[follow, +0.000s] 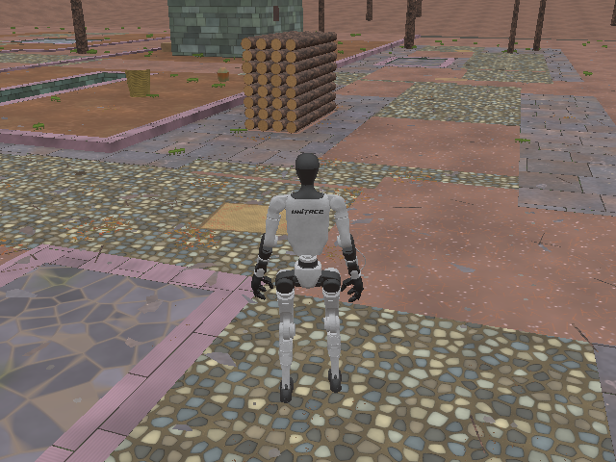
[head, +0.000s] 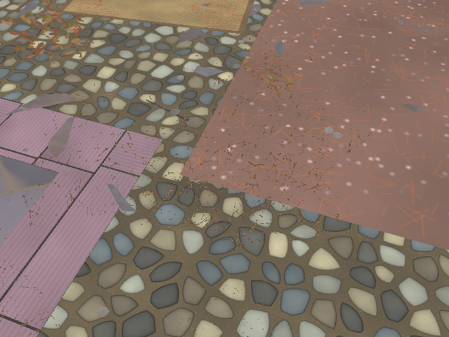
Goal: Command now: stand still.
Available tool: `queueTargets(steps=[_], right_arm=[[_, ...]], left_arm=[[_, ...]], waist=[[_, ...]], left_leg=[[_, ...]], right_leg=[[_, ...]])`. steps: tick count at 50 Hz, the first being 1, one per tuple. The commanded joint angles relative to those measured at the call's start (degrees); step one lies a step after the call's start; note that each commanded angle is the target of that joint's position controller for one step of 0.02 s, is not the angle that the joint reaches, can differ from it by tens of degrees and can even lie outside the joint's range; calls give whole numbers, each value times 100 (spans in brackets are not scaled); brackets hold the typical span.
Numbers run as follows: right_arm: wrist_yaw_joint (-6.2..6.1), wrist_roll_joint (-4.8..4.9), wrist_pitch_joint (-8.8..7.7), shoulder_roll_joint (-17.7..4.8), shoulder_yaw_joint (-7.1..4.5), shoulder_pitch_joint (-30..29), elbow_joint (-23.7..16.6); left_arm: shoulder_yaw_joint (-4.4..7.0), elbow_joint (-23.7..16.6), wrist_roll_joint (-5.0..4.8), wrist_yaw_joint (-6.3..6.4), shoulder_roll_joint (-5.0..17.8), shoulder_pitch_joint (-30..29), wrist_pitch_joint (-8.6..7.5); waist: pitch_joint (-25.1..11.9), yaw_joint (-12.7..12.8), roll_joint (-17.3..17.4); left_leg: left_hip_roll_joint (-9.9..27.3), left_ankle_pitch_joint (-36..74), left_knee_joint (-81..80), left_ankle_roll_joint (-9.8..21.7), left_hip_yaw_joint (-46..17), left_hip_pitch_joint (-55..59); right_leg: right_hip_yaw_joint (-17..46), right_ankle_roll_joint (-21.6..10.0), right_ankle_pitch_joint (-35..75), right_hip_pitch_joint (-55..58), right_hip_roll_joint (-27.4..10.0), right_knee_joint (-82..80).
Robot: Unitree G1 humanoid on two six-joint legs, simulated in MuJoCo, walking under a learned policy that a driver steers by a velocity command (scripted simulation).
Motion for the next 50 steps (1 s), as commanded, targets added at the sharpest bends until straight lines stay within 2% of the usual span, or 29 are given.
queueTargets(steps=[1, 18, 41, 42, 43, 44, 45, 46, 47, 48, 49, 50], right_arm=[[-21, -1, -40, -576, -86, 303, -70], [-36, 6, -47, -438, 11, 634, 218], [-47, 23, -56, -301, 73, 1014, 342], [-54, 28, -47, -264, 78, 1135, 401], [-71, 63, -28, -352, 45, 1170, 409], [-93, 96, -14, -528, -10, 1102, 341], [-107, 127, -22, -654, -53, 1132, 280], [-106, 165, -60, -823, -113, 1263, 260], [-100, 199, -114, -1018, -192, 1239, 223], [-94, 208, -171, -1024, -216, 1160, 177], [-77, 192, -221, -925, -203, 1024, 121], [-51, 209, -242, -849, -192, 846, 59]], left_arm=[[91, -115, 0, 24, 598, 54, -33], [29, 93, -6, 48, 484, 310, -15], [-38, 139, -19, 65, 352, 603, -6], [-57, 190, -16, 66, 280, 698, 0], [-50, 200, -38, 70, 281, 715, 6], [-29, 182, -64, 71, 310, 704, -7], [-22, 101, -61, 56, 312, 565, -57], [-39, -12, -64, 16, 219, 371, -149], [-65, -105, -81, -43, 113, 259, -259], [-72, -179, -109, -103, 93, 186, -366], [-68, -221, -150, -159, 92, 212, -463], [-59, -199, -191, -203, 88, 410, -543]], waist=[[-49, 1, 100], [81, -11, 63], [150, -26, 53], [26, -33, 96], [122, -47, 205], [308, -67, 409], [563, -139, 582], [765, -240, 871], [963, -268, 1142], [1127, -240, 1146], [1208, -149, 1114], [1171, 17, 1052]], left_leg=[[213, 1153, -714, 76, -150, -776], [163, 837, -811, 45, -53, -848], [144, 798, -798, 18, 26, -895], [113, 210, -865, 49, 50, -849], [118, -693, -947, 155, -21, -937], [243, -1660, -1073, 335, -257, -1053], [528, -2423, -1328, 544, -667, -1138], [987, -2878, -1655, 800, -1287, -1054], [1513, -2968, -1903, 1085, -1936, -1047], [1813, -2761, -2004, 1267, -2273, -1048], [1860, -2343, -1930, 1272, -2244, -948], [1722, -1949, -1725, 1141, -1953, -943]], right_leg=[[-42, -210, 1123, 686, -17, -224], [-44, -215, 907, 610, 23, -311], [-32, -245, 895, 548, 58, -296], [-134, -247, 323, 596, 149, -257], [-305, -260, -559, 456, 318, -75], [-491, -289, -1458, 135, 489, 198], [-565, -326, -1841, -298, 540, 498], [-653, -345, -1645, -729, 536, 983], [-582, -407, -1263, -1021, 358, 1508], [-418, -510, -1174, -1260, 137, 1739], [-350, -611, -1326, -1361, 22, 1638], [-385, -702, -1401, -1051, 7, 1086]])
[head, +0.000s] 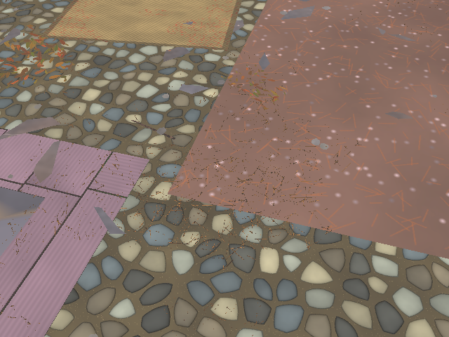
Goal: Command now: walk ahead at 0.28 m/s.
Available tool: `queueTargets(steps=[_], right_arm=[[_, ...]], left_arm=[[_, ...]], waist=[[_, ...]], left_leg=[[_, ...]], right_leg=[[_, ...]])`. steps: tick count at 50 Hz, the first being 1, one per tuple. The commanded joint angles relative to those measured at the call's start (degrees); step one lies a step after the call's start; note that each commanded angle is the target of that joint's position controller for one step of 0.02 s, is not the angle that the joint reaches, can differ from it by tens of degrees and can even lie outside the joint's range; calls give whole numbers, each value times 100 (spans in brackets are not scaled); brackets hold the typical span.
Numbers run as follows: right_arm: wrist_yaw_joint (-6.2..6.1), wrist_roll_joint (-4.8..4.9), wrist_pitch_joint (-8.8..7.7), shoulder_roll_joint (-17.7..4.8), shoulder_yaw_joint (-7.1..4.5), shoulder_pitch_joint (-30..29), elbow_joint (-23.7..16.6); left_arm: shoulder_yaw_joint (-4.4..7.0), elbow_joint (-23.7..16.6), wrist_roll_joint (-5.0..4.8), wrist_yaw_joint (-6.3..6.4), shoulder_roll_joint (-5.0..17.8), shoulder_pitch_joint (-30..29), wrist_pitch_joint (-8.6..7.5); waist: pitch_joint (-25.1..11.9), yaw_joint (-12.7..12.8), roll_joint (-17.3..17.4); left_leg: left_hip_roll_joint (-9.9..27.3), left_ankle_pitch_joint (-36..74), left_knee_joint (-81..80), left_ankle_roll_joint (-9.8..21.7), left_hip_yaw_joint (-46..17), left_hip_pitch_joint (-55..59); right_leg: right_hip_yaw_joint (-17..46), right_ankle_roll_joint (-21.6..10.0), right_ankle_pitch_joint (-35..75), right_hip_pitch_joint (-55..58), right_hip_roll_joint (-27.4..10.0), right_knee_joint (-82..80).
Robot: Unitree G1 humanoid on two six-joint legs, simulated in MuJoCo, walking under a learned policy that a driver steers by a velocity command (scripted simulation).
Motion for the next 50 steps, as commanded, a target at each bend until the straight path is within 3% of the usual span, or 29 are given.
queueTargets(steps=[1, 2, 3, 4, 5, 6, 7, 8, 9, 10, 12, 15, 21, 23, 24, 25, 26, 27, 28, 29, 30, 31, 32, 34, 35, 37, 40, 44, 50], right_arm=[[33, 66, -112, -858, -172, -340, -338], [55, 63, -122, -821, -162, -428, -408], [80, 17, -182, -664, -106, -615, -528], [47, 26, -290, -302, -24, -544, -758], [68, 119, -395, -408, -51, -657, -821], [128, 187, -455, -478, -70, -762, -857], [166, 145, -490, -493, -83, -781, -814], [175, 81, -515, -596, -150, -858, -812], [195, 36, -501, -740, -230, -942, -821], [232, 32, -468, -720, -256, -953, -810], [282, 13, -386, -497, -231, -1168, -873], [295, -11, -358, -299, -134, -2076, -1243], [440, 45, -403, -456, -75, -3075, -1628], [493, 40, -439, -591, -115, -3047, -1685], [503, 36, -454, -725, -177, -2822, -1657], [491, 36, -457, -906, -276, -2322, -1538], [458, 54, -439, -1138, -422, -1324, -1228], [399, 16, -407, -1502, -548, -276, -979], [411, -118, -390, -2004, -635, 267, -815], [430, -94, -405, -1527, -483, 70, -828], [430, -62, -442, -1219, -390, -516, -887], [435, -67, -470, -992, -313, -1073, -1024], [465, -130, -501, -848, -271, -1422, -1057], [500, -195, -534, -623, -205, -1567, -967], [487, -181, -544, -649, -209, -1461, -894], [405, -195, -564, -815, -241, -1297, -783], [264, -217, -552, -964, -276, -974, -669], [164, -199, -530, -1039, -263, -775, -644], [121, -138, -346, -1122, -294, -244, -475]], left_arm=[[72, -233, -94, -129, 262, 167, -336], [156, 19, -55, -139, 383, 732, -347], [300, 178, -7, -133, 779, 1512, -366], [454, 224, -25, -196, 1517, 2291, -413], [275, 151, 93, -217, 1088, 1951, -505], [190, -35, 76, -209, 814, 1393, -558], [126, -181, 75, -232, 660, 1011, -567], [85, -258, 78, -255, 593, 823, -545], [27, -265, 97, -251, 435, 841, -509], [-2, -236, 114, -226, 362, 1000, -466], [-4, -194, 125, -145, 477, 1293, -411], [31, -314, 155, -38, 736, 1271, -349], [127, -338, 36, 6, 899, 1512, -321], [175, -360, 26, 7, 962, 1426, -288], [203, -396, 45, 4, 1036, 1337, -268], [229, -429, 78, 0, 1101, 1246, -230], [208, -476, 115, -4, 1049, 1155, -181], [132, -621, 173, -19, 913, 1099, -172], [-108, -708, 133, -87, -37, 1856, -301], [-39, -674, -23, -125, 312, 1570, -499], [76, -910, -178, -140, 714, 978, -606], [96, -1024, -171, -98, 838, 572, -648], [153, -1040, -83, -43, 836, 417, -623], [192, -981, -17, -12, 627, 686, -433], [190, -977, -12, -6, 527, 731, -361], [219, -1081, -16, -2, 552, 469, -260], [262, -1306, 22, -26, 625, -207, -237], [234, -1535, 6, -141, 538, -905, -299], [129, -2047, 3, -379, 415, -1822, -310]], waist=[[1307, 440, 748], [1056, 601, 466], [673, 889, -494], [134, 1002, -2082], [244, 725, -1441], [665, 505, -914], [706, 376, -590], [773, 285, -441], [740, 258, -497], [670, 263, -596], [645, 283, -527], [825, 391, -418], [1050, 488, -569], [929, 318, -598], [703, 138, -690], [305, -160, -805], [-279, -650, -801], [-979, -1047, -436], [-1999, -566, 1288], [-2057, -654, 1195], [-1059, -496, 970], [-607, -320, 358], [-324, -104, 69], [-175, 237, 280], [-83, 283, 296], [165, 321, 261], [361, 150, 130], [451, -71, 129], [708, -389, 27]], left_leg=[[1217, -1223, -1498, 891, -1486, -1347], [821, -508, -893, 711, -1013, -1668], [249, 618, 871, 404, -258, -2196], [-467, -227, 2808, 109, 293, -3325], [-254, -589, 4004, 221, -485, -3779], [50, -130, 4457, 388, -608, -4129], [295, 433, 4389, 491, -527, -4087], [464, 861, 4032, 519, -436, -4036], [568, 1127, 3705, 497, -318, -3798], [585, 1273, 3479, 441, -195, -3645], [590, 1443, 3101, 267, 5, -3718], [547, 1896, 1887, 52, 119, -3786], [289, 2517, 396, 172, 256, -3182], [205, 2318, 153, 348, 258, -2932], [67, 2177, 122, 446, 335, -2502], [-139, 2039, 186, 559, 473, -1778], [-340, 1972, 192, 711, 589, -532], [449, 1652, 267, 1021, -359, 1207], [1980, 27, -648, 1984, -3462, 2985], [2075, -328, -1580, 1929, -4623, 2880], [1928, -23, -1582, 1602, -3716, 2109], [1731, 739, -1637, 1417, -2815, 1158], [1520, 1377, -1763, 1298, -2160, 308], [1181, 1713, -2071, 1228, -1426, -490], [1126, 1817, -2209, 1291, -1237, -685], [1123, 1942, -2447, 1334, -845, -818], [1149, 2145, -2571, 1246, -493, -463], [1026, 2407, -2629, 985, 204, -161], [1394, 3071, -2169, 862, 672, 1201]], right_leg=[[-188, -252, 37, 223, -24, -963], [-224, -186, 507, 1174, 178, -1297], [1049, -396, 403, 2063, -548, -1922], [3744, -1223, -295, 2932, -1885, -3038], [4664, -1434, -652, 2670, -2288, -3344], [3982, -1293, -465, 2369, -2212, -3236], [3145, -1094, -146, 2163, -1892, -3256], [2507, -932, 410, 2043, -1646, -3309], [1911, -763, 1014, 1959, -1368, -3357], [1534, -696, 1505, 1970, -1202, -3376], [1162, -746, 2234, 2016, -1130, -3405], [903, -834, 2409, 1766, -1151, -3586], [550, -779, 2449, 1853, -1329, -3667], [447, -675, 3110, 2236, -1450, -3346], [381, -610, 4033, 2373, -1470, -2990], [268, -533, 5136, 2414, -1417, -2339], [71, -387, 5738, 2121, -1171, -1181], [-69, -186, 4525, 863, -894, 553], [85, 170, 571, -1186, 298, 2871], [992, 48, -691, -1836, 309, 3768], [900, -74, -380, -2375, -23, 4002], [767, -140, 181, -2184, -366, 3768], [694, -144, 581, -1850, -603, 3378], [720, -164, 857, -1212, -840, 2901], [666, -144, 863, -1153, -871, 2735], [627, -55, 1184, -1472, -927, 2362], [723, 53, 2093, -2197, -909, 1517], [542, 22, 3126, -2124, -618, 222], [165, -141, 2657, -2570, -453, -645]])
Over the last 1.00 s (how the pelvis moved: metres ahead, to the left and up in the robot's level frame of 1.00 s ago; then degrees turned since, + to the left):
0.03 -0.02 0.00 -1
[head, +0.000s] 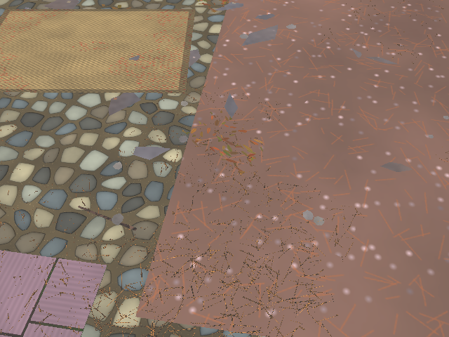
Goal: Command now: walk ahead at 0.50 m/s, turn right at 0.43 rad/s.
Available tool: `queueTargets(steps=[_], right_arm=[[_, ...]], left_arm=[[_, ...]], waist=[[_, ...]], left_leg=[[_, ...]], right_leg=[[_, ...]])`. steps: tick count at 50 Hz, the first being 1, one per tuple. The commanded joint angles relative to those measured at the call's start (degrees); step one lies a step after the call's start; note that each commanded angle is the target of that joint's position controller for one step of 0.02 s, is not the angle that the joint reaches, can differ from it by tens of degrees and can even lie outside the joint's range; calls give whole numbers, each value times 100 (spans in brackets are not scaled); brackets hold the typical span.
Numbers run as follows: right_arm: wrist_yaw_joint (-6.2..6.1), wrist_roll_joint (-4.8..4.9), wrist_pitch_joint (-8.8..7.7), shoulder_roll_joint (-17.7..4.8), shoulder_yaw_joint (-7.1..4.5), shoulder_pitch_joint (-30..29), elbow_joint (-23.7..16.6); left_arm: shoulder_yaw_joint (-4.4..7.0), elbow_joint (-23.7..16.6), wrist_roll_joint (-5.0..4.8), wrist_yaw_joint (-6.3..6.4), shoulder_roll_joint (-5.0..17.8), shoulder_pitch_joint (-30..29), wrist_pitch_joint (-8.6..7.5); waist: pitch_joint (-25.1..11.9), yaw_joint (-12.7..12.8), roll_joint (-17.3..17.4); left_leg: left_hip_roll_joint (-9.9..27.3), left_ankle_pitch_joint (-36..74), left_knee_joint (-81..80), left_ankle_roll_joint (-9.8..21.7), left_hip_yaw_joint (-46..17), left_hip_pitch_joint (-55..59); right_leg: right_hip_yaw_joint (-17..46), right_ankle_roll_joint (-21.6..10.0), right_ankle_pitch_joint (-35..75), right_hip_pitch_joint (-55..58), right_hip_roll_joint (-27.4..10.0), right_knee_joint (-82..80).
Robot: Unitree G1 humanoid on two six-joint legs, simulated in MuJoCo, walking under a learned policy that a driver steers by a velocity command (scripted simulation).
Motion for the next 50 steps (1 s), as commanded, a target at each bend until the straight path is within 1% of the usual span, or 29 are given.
queueTargets(steps=[1, 3, 4, 5, 6, 7, 8, 9, 10, 11, 12, 13, 15, 17, 21, 25, 28, 29, 30, 31, 32, 33, 34, 35, 36, 38, 41, 47, 50], right_arm=[[-50, 45, 96, -918, -196, 284, -131], [-92, 56, 182, -1091, -242, 81, -251], [-120, 48, 231, -1173, -265, -3, -318], [-143, 53, 279, -1196, -261, -137, -396], [-160, 31, 251, -1151, -221, -153, -535], [-19, -141, 64, -239, 62, 432, -793], [82, 72, -228, -580, 23, 25, -896], [136, 275, -386, -891, -70, -577, -1090], [121, 258, -444, -864, -47, -804, -1168], [76, 133, -421, -862, -92, -877, -1137], [52, 65, -334, -917, -151, -780, -1144], [49, 27, -241, -870, -169, -699, -1178], [25, -44, -113, -704, -157, -706, -1260], [-5, -77, -65, -615, -126, -1143, -1442], [71, -22, -108, -421, -33, -1882, -1606], [166, 46, -179, -635, -68, -2306, -1807], [218, 45, -251, -816, -128, -2142, -1847], [211, 35, -270, -897, -179, -1775, -1756], [187, -6, -287, -1092, -277, -1091, -1573], [164, -62, -289, -1400, -355, -105, -1451], [204, -53, -208, -1811, -498, 539, -1182], [240, 116, -183, -1264, -360, 569, -1168], [224, 127, -156, -965, -270, 165, -1260], [214, 54, -109, -888, -219, -242, -1367], [225, 9, -90, -784, -178, -468, -1384], [233, -37, -105, -677, -130, -576, -1369], [193, 32, -127, -897, -188, -410, -1252], [100, 122, -10, -1066, -218, 7, -1049], [99, 147, 58, -1106, -217, 326, -900]], left_arm=[[-3, -727, -11, -152, 246, -928, -98], [71, -834, -18, -225, 412, -709, -95], [163, -795, -22, -237, 584, -280, -82], [318, -617, -36, -225, 853, 561, -73], [532, -424, -26, -127, 1335, 1541, -35], [657, -393, -31, -55, 1953, 1827, -18], [527, -460, 23, -37, 1584, 2006, -42], [436, -457, 76, -13, 1224, 1804, -66], [370, -567, 52, -4, 1000, 1376, -88], [309, -698, 56, -17, 816, 926, -91], [256, -805, 105, -3, 690, 679, -96], [255, -861, 108, 9, 713, 590, -88], [298, -882, 61, 69, 895, 666, -99], [353, -879, 38, 154, 1081, 853, -91], [321, -771, 14, 210, 997, 1233, -53], [296, -592, 8, 189, 974, 1570, -49], [320, -563, 39, 219, 1068, 1558, 11], [310, -589, 42, 224, 1059, 1462, 34], [254, -639, 70, 218, 929, 1392, 42], [153, -780, 150, 221, 733, 1342, 44], [37, -773, -1, 196, 303, 2245, -56], [80, -697, -62, 194, 721, 2089, -108], [158, -835, -103, 180, 1033, 1432, -130], [137, -943, -39, 189, 983, 1024, -138], [151, -1008, 55, 189, 919, 821, -145], [161, -987, 71, 176, 759, 995, -94], [104, -1067, 92, 188, 550, 851, -42], [18, -1317, 66, 119, 380, -197, -101], [10, -1484, 14, 38, 404, -694, -135]], waist=[[667, -118, 361], [377, 123, 599], [47, 380, 747], [-414, 843, 733], [-981, 1276, 370], [-1642, 755, -1145], [-2321, 979, -822], [-1548, 1083, -583], [-1034, 871, -56], [-615, 596, 327], [-474, 372, 285], [-375, 246, 231], [-216, 162, 156], [-51, 262, 71], [-3, 657, -227], [108, 825, -327], [120, 649, -468], [-16, 426, -490], [-492, 113, -386], [-1314, -289, 105], [-2000, -21, 1932], [-1759, -182, 1606], [-899, -232, 1011], [-487, -93, 495], [-140, 37, 387], [-120, 277, 670], [-63, 309, 663], [144, -22, 582], [292, -200, 599]], left_leg=[[1924, 2672, 125, 676, -281, 293], [1949, 4650, 841, 540, -75, 411], [1918, 5689, 1532, 462, 32, 379], [1748, 6050, 2653, 312, 184, 63], [1524, 4842, 4276, 77, 202, -1197], [374, -284, 6517, -310, -94, -3893], [27, -1613, 7399, -240, -1378, -4771], [414, -1166, 7348, -53, -1594, -5312], [688, -676, 6859, 25, -1542, -5170], [870, -441, 6314, -16, -1474, -4779], [1007, -307, 5989, -67, -1495, -4314], [1041, -265, 5737, -145, -1480, -4072], [1032, -80, 5141, -347, -1341, -3940], [928, 548, 4299, -516, -1235, -3993], [627, 2271, 2535, -493, -1063, -3468], [583, 2161, 2001, -269, -1174, -3589], [519, 1430, 1778, -9, -1118, -3435], [408, 1347, 1599, 119, -982, -2952], [481, 1515, 1628, 323, -1028, -1946], [1350, 1675, 1797, 715, -1979, -422], [2508, 534, 1355, 1675, -4512, 1601], [2576, -721, 826, 1587, -5322, 1612], [2373, -840, 733, 1297, -4516, 892], [2140, -320, 638, 1140, -3834, 111], [1949, 299, 481, 1143, -3422, -520], [1644, 1039, 251, 1088, -2844, -1059], [1612, 1761, -11, 1214, -2338, -1242], [1328, 1962, -132, 937, -1525, -1169], [1495, 1827, -6, 916, -1564, -861]], right_leg=[[-245, -142, -550, -547, 78, -266], [-620, -331, -1155, 111, 392, -287], [-796, -451, -1399, 767, 631, -232], [-867, -631, -1216, 1924, 893, -501], [38, -952, -1128, 3712, 487, -690], [3168, -2042, -1665, 5981, -1093, -961], [4834, -2341, -2035, 6550, -1531, -1944], [3883, -1939, -1708, 6143, -1278, -1981], [3055, -1709, -1247, 5257, -1017, -1991], [2479, -1560, -658, 4283, -786, -2100], [2139, -1506, -293, 3648, -624, -2247], [2028, -1509, -178, 3263, -527, -2376], [1700, -1536, 158, 2748, -417, -2514], [1436, -1451, 169, 2476, -257, -2577], [984, -1034, -419, 2389, 41, -2481], [1388, -958, -719, 3118, -338, -2150], [1682, -839, -211, 3668, -613, -1752], [1611, -748, 471, 3722, -503, -1398], [1376, -606, 1092, 3571, -192, -586], [988, -390, 177, 2738, 207, 990], [505, 64, -2825, 493, 1077, 3024], [958, 47, -3804, -372, 884, 3681], [907, 13, -3331, -697, 603, 3829], [629, 12, -2855, -532, 313, 3615], [530, 39, -2567, -403, 147, 3227], [450, 72, -2306, 126, -57, 2741], [267, 215, -1989, 60, -144, 2058], [16, 300, -273, 304, 14, 71], [-54, 258, -176, 353, 135, -400]])
Over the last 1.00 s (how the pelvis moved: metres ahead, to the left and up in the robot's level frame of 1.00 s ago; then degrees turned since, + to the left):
0.49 0.04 0.01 -6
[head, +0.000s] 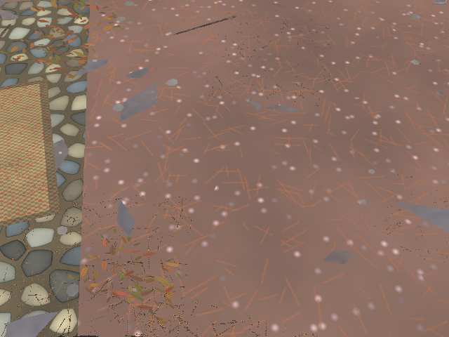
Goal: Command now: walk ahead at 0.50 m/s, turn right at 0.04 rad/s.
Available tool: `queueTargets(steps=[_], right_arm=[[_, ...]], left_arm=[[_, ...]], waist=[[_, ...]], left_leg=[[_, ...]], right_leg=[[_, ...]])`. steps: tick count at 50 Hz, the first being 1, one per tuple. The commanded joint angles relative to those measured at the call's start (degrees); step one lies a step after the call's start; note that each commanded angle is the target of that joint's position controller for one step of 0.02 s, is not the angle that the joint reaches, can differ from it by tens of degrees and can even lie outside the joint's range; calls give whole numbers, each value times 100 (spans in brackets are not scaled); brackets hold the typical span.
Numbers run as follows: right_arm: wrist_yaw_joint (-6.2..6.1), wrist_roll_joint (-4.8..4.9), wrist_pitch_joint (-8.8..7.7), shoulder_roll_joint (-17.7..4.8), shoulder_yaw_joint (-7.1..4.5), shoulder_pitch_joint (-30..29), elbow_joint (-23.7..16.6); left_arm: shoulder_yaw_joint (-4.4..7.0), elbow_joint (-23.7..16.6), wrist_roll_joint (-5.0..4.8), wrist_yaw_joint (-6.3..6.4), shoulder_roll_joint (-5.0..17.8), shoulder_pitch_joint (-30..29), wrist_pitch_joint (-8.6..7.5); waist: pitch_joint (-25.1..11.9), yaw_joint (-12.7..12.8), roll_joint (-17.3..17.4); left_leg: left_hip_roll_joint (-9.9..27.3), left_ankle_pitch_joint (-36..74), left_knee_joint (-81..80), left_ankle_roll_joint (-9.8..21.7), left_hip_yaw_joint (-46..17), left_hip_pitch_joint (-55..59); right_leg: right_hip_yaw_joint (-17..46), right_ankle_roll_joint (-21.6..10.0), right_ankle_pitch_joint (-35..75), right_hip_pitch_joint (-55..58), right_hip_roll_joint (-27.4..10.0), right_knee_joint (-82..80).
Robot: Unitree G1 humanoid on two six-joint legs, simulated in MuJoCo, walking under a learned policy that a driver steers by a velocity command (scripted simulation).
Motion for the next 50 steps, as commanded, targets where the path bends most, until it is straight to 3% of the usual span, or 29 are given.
queueTargets(steps=[1, 3, 5, 6, 7, 8, 9, 10, 11, 12, 13, 14, 16, 19, 24, 29, 32, 33, 34, 35, 36, 37, 38, 39, 40, 41, 44, 47, 50], right_arm=[[-34, 37, 5, -987, -213, 186, -175], [-57, 48, 68, -1057, -238, 207, -121], [-86, 54, 122, -1166, -270, 68, -122], [-97, 61, 145, -1142, -255, -28, -142], [-109, -1, 140, -963, -178, -73, -228], [-94, -101, 44, -436, -3, 336, -422], [-48, -36, -82, -373, 48, 504, -355], [-5, 103, -155, -911, -97, 85, -430], [10, 161, -167, -939, -101, -339, -528], [-2, 106, -128, -857, -104, -528, -541], [-26, 49, -45, -825, -145, -501, -509], [-33, 55, 49, -704, -138, -342, -455], [-62, 65, 180, -524, -124, -257, -428], [-83, 39, 215, -500, -157, -623, -567], [62, 5, 153, -319, -96, -1423, -825], [233, 19, 155, -259, -43, -2173, -1313], [320, 31, 174, -437, -135, -1989, -1485], [320, 33, 192, -590, -222, -1573, -1434], [285, 47, 195, -850, -376, -763, -1257], [175, 41, 234, -1301, -580, 200, -1045], [102, 70, 225, -1970, -694, 274, -1023], [101, 27, 172, -1594, -568, 520, -1161], [97, -30, 133, -1260, -479, 350, -1124], [88, 7, 110, -1079, -429, -25, -1175], [81, 9, 117, -895, -369, -461, -1273], [59, -52, 120, -754, -311, -726, -1391], [-4, -46, 105, -880, -343, -837, -1470], [-104, -2, 124, -1064, -402, -647, -1410], [-146, 31, 182, -1084, -412, -372, -1333]], left_arm=[[41, -586, -48, -87, 286, -738, -123], [60, -680, -53, -150, 368, -843, -160], [137, -612, -32, -168, 545, -455, -185], [242, -418, -3, -141, 719, 193, -184], [372, -170, 40, -85, 1030, 1160, -174], [503, -83, 167, -33, 1623, 1937, -138], [448, 26, 64, -58, 1427, 2122, -98], [322, -11, 23, -62, 1068, 1798, -85], [256, -71, 29, -49, 871, 1410, -73], [199, -85, 65, -72, 711, 1042, -81], [155, -97, 100, -90, 551, 790, -125], [161, -67, 121, -103, 539, 662, -166], [201, 56, 138, -104, 602, 658, -267], [248, 253, 182, -27, 707, 823, -304], [265, 435, 132, 75, 837, 983, -257], [331, 704, 31, 121, 988, 1421, -57], [386, 676, -9, 188, 1186, 1271, 81], [404, 650, -11, 223, 1263, 1213, 130], [396, 621, -25, 253, 1284, 1113, 172], [344, 526, 13, 281, 1200, 1119, 137], [52, 227, 230, 160, 282, 1703, -40], [62, 156, 37, 58, 609, 1247, -306], [146, -22, -186, -2, 896, 635, -436], [108, -77, -148, 12, 835, 491, -493], [140, -31, 5, 53, 849, 448, -484], [196, -16, 83, 66, 926, 542, -416], [182, -62, 147, 70, 730, 676, -214], [93, -249, 172, 79, 523, 74, -168], [49, -391, 105, 13, 462, -542, -212]], waist=[[251, -28, 656], [284, 40, 714], [53, 350, 806], [-344, 713, 746], [-1046, 1116, 577], [-1968, 1139, -590], [-2461, 1109, -1394], [-1608, 1138, -821], [-964, 1029, -455], [-506, 841, -98], [-289, 651, -165], [-209, 507, -295], [-102, 404, -259], [60, 459, -82], [265, 748, -5], [507, 1017, 42], [191, 745, -229], [-108, 490, -346], [-540, 23, -283], [-1081, -423, 111], [-1586, 192, 1692], [-2434, -152, 1203], [-1664, -280, 898], [-1109, -40, 475], [-686, 224, 237], [-522, 443, 305], [-315, 670, 384], [-117, 496, 490], [-95, 206, 673]], left_leg=[[1562, 1568, -268, 842, -798, 22], [1739, 1824, -53, 770, -874, 360], [1747, 2846, 453, 639, -805, 504], [1525, 3663, 1192, 516, -581, 383], [1244, 3391, 2404, 324, -348, -329], [525, 1181, 4619, -52, 6, -2428], [68, -1977, 5780, -143, -547, -3648], [450, -1798, 6239, -80, -780, -4239], [717, -1284, 6121, -33, -642, -4272], [918, -865, 5761, -63, -547, -4057], [1085, -565, 5443, -93, -601, -3742], [1140, -375, 5334, -133, -635, -3424], [1123, -67, 5197, -220, -697, -3324], [1055, 727, 4596, -307, -916, -3801], [922, 1990, 3055, -248, -485, -3670], [828, 1362, 2351, -30, -124, -4100], [435, 477, 2261, 249, 352, -3408], [198, 218, 2280, 379, 517, -2788], [-45, 448, 1955, 570, 567, -1632], [301, 704, 1745, 879, -239, 158], [1864, 390, 1535, 1960, -3323, 2364], [2323, -147, 638, 2328, -4968, 2902], [2103, 156, 536, 1965, -4054, 2468], [1845, 549, 539, 1729, -3311, 1603], [1630, 1109, 455, 1577, -2777, 682], [1477, 1561, 308, 1532, -2450, 32], [1276, 2082, 23, 1555, -2017, -898], [939, 1913, -5, 1313, -1547, -1343], [766, 1251, 131, 1054, -1503, -1440]], right_leg=[[-187, -63, 136, 118, 195, -435], [-186, -204, -254, 138, 247, -644], [-328, -382, -559, 833, 428, -865], [-479, -531, -454, 1794, 585, -1051], [-146, -787, -231, 3343, 235, -840], [1995, -1521, -345, 5618, -1254, -782], [3912, -2033, -1188, 6175, -1824, -1643], [3372, -1762, -1735, 5556, -1606, -1814], [2500, -1535, -1622, 4718, -1395, -1927], [1914, -1405, -1294, 3884, -1142, -2172], [1486, -1294, -1012, 3330, -950, -2395], [1194, -1261, -879, 2947, -864, -2604], [702, -1296, -447, 2619, -830, -2862], [139, -1246, 85, 2796, -825, -2976], [-710, -966, 299, 3099, -690, -3047], [-973, -884, 868, 4221, -1044, -2632], [-1224, -689, 3140, 4514, -1100, -1751], [-1310, -610, 4059, 4482, -1056, -1086], [-1458, -458, 4260, 4134, -880, 0], [-1474, -212, 2960, 2881, -651, 1581], [-1158, 175, -2622, 110, 491, 3722], [199, 134, -3542, -679, 802, 4524], [369, -8, -3047, -1166, 466, 4466], [320, -86, -2547, -1041, 209, 3945], [267, -46, -2304, -671, 34, 3416], [284, 0, -2144, -216, -83, 3130], [126, 240, -1872, 218, -77, 2387], [10, 401, -748, 380, 108, 1097], [-36, 408, 306, 834, 426, -87]])
Over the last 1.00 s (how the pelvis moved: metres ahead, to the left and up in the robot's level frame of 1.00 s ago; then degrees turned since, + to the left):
0.57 -0.08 0.01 -17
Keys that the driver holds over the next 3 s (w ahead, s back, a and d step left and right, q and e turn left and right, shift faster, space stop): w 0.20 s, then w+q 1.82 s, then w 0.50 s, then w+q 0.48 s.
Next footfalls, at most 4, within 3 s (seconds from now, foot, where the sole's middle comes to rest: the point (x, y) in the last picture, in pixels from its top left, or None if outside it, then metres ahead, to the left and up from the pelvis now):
0.14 right None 0.25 -0.14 -0.78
0.70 left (170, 325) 0.52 0.12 -0.78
1.16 right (197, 227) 0.85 0.03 -0.78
1.68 left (84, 223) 0.89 0.41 -0.78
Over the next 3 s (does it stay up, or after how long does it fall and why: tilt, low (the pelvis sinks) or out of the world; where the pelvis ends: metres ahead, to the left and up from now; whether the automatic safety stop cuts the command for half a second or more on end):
stays up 1.18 0.86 0.00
